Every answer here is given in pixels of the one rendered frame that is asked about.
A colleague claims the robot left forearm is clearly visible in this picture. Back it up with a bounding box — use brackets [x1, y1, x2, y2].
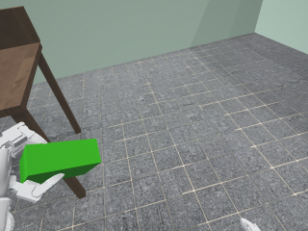
[0, 197, 15, 231]

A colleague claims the table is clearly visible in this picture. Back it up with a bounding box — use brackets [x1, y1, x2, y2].
[0, 6, 87, 199]

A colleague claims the right robot hand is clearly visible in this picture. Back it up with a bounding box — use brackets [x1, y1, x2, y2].
[241, 218, 261, 231]

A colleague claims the sponge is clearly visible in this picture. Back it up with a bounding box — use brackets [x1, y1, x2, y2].
[19, 139, 101, 184]

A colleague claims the left robot hand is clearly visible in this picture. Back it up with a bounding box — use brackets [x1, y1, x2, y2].
[0, 121, 64, 203]

